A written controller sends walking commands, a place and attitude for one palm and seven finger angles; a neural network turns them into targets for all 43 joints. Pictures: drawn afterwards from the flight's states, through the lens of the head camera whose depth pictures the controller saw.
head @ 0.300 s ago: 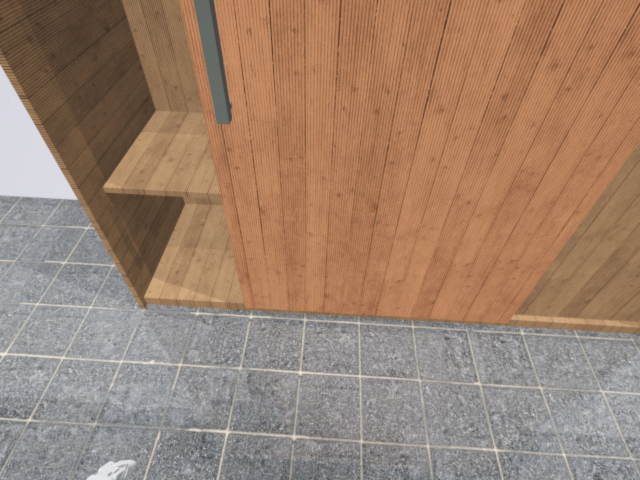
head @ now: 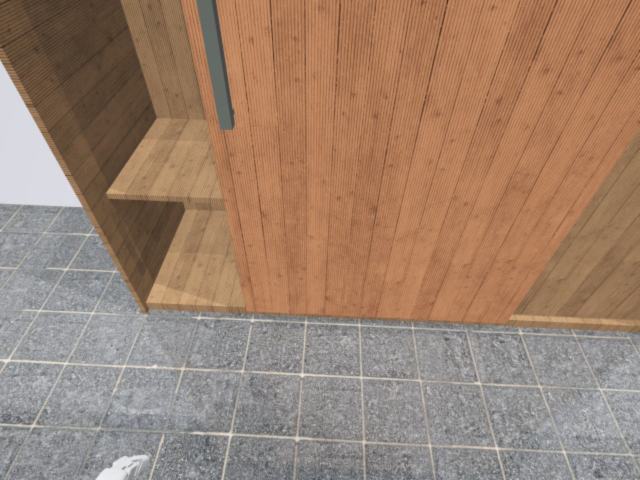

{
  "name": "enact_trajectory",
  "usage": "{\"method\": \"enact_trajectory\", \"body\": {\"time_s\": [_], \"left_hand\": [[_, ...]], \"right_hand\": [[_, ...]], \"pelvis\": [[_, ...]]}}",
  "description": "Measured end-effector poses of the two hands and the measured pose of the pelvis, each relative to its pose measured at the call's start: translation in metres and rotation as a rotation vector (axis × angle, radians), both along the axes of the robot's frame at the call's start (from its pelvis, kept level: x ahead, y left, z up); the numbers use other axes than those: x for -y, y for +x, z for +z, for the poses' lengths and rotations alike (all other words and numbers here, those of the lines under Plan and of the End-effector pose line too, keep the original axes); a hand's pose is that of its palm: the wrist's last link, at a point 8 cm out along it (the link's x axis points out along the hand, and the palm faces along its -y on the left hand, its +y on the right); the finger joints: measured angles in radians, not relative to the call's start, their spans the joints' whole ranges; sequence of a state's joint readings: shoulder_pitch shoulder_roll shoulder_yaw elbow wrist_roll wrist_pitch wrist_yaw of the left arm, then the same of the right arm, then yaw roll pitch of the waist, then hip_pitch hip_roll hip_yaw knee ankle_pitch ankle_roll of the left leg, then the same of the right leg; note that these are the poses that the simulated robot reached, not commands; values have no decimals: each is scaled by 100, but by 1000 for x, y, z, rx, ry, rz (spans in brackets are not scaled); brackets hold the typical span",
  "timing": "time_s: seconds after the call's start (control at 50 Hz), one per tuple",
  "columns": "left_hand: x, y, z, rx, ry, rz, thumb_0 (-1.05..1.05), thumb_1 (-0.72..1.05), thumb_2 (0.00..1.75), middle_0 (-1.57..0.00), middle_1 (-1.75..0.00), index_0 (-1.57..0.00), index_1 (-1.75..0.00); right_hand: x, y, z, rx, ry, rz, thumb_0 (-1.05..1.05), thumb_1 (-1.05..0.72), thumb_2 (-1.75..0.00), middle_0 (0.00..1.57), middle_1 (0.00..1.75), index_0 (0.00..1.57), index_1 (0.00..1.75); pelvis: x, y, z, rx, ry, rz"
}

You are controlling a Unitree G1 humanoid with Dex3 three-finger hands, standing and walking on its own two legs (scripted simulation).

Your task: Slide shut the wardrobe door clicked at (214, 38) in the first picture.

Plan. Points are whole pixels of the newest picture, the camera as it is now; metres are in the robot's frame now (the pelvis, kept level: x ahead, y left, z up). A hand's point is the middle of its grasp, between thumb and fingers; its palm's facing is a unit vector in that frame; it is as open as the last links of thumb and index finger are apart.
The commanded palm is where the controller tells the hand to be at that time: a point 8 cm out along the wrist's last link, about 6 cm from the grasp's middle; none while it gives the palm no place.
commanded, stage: stand and wait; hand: right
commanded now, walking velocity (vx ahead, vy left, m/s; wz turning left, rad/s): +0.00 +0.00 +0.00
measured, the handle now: (219, 56) +0.78 +0.24 +0.19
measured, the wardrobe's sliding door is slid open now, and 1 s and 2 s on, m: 0.38 0.38 0.38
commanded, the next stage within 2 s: look at it before walking up in 0.52 s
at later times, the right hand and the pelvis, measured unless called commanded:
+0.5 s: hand out of the picture +0.05 -0.24 -0.15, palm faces -0.03 +0.94 -0.34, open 7.4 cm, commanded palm none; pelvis -0.01 +0.01 +0.00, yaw +0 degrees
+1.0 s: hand out of the picture +0.07 -0.24 -0.15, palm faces -0.03 +0.94 -0.33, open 7.4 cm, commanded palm none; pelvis -0.01 +0.01 +0.01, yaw +0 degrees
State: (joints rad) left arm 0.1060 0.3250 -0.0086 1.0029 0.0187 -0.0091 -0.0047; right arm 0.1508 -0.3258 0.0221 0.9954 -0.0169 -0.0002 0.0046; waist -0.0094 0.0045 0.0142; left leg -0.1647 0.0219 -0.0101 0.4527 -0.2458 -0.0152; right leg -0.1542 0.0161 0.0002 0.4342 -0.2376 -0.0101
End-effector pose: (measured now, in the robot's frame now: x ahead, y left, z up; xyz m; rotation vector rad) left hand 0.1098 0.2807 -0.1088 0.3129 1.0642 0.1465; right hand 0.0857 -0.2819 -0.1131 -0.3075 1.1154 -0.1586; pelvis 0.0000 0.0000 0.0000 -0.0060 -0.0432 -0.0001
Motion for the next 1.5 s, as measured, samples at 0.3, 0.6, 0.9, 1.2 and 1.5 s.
{"method": "enact_trajectory", "body": {"time_s": [0.3,0.6,0.9,1.2,1.5], "left_hand": [[-19,-58,-10,-149,14,54,1,90,90,-20,-30,-21,-30],[-20,-68,-10,-159,7,65,1,90,90,-20,-30,-20,-30],[-18,-54,-7,-137,11,57,1,90,90,-20,-30,-21,-30],[-17,-46,-6,-142,15,45,1,90,90,-20,-30,-21,-30],[4,-63,-22,-125,-38,140,0,90,90,-20,-30,-20,-30]], "right_hand": [[0,-40,-3,-100,-16,-33,1,-91,-90,20,30,20,30],[-2,-31,0,-73,-18,-22,1,-91,-90,20,30,20,30],[-2,-25,0,-66,-11,-19,1,-91,-90,20,30,20,30],[3,-30,-1,-92,-15,-31,1,-91,-90,20,30,20,30],[-20,-30,-21,-165,26,19,1,-91,-90,20,30,20,30]], "pelvis": [[-8,-12,3,4,3,-2],[-10,-15,4,2,3,0],[-9,-11,5,0,4,0],[-7,-7,6,-5,5,-3],[-7,-10,-5,-23,-7,92]]}}
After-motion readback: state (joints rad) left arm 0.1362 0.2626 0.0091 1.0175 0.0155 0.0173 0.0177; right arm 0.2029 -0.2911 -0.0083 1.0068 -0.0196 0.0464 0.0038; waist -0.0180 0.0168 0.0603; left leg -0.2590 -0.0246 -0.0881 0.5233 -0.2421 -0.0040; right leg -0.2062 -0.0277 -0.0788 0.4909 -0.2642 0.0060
